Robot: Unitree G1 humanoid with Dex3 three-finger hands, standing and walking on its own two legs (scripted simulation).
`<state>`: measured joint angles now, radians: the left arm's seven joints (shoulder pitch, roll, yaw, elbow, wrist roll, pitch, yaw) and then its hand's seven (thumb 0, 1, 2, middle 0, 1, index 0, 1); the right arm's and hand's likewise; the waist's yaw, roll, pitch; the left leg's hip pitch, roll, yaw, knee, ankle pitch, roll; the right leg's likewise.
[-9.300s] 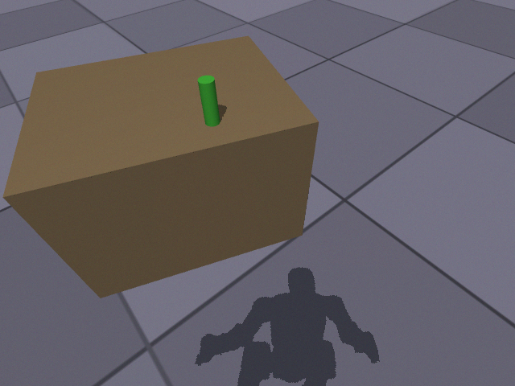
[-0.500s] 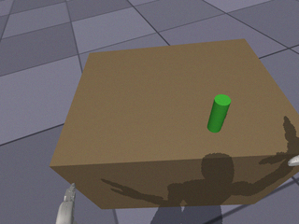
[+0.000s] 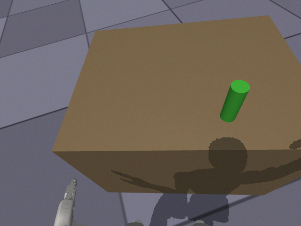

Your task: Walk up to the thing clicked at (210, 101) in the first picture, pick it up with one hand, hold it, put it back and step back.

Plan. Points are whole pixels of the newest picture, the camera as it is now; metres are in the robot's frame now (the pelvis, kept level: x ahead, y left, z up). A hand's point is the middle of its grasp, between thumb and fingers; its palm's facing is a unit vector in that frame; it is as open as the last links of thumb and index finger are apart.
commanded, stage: go down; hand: right
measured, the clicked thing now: (233, 102) +0.48 -0.21 -0.01
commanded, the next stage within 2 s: approach in 1.52 s
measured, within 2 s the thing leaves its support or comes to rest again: neither
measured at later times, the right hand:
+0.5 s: hand out of the picture +0.39 -0.38 +0.09, palm faces +0.17 +0.98 +0.03, open 17.6 cm
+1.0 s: hand out of the picture +0.40 -0.38 +0.10, palm faces +0.17 +0.99 +0.03, open 17.5 cm
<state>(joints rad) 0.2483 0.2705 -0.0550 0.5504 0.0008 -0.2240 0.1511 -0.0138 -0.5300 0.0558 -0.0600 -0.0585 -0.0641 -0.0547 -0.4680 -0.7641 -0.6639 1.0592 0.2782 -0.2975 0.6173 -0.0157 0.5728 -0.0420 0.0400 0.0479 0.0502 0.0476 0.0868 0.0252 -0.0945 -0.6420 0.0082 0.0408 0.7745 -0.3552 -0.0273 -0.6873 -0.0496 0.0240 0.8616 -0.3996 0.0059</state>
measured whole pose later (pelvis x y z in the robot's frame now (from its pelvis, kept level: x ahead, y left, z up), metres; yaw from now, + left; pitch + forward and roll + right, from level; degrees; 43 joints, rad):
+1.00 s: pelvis +0.00 +0.00 -0.01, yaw +0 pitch +17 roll +4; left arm 0.29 0.28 -0.07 0.40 0.02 -0.22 0.14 -0.01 -0.54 0.06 -0.06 -0.05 -0.06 -0.05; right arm -0.63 -0.89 -0.69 1.19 0.21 -0.24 0.64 -0.02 0.56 -0.05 0.05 0.05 0.05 0.05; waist 0.14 0.02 -0.13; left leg -0.75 0.00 0.05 0.85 -0.39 -0.03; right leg -0.81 -0.06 0.04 0.96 -0.44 0.01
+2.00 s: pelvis +0.00 -0.01 -0.03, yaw +1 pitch +20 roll +4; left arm 0.31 0.28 -0.03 0.31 0.04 -0.23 0.10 -0.01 -0.52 0.04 -0.07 -0.06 -0.07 -0.05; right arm -0.63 -0.71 -0.58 1.16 0.21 -0.33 0.56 -0.01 0.58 -0.06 0.03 0.05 0.05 0.05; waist 0.15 0.03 -0.13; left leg -0.86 0.01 0.04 0.94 -0.41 -0.04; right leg -0.92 -0.05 0.03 1.04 -0.47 -0.01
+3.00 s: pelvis -0.01 +0.00 -0.05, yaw +2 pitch +20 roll +3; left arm 0.44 0.24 0.06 0.02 0.05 -0.06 -0.01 -0.01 -0.57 0.08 -0.06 -0.05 -0.05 -0.05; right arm -0.62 -0.39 -0.46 0.99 0.08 -0.41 0.14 -0.02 0.52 -0.03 0.11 0.06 0.11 0.06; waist 0.18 0.00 -0.16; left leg -0.96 0.00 0.02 1.08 -0.47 -0.03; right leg -0.99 -0.06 0.02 1.15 -0.52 0.01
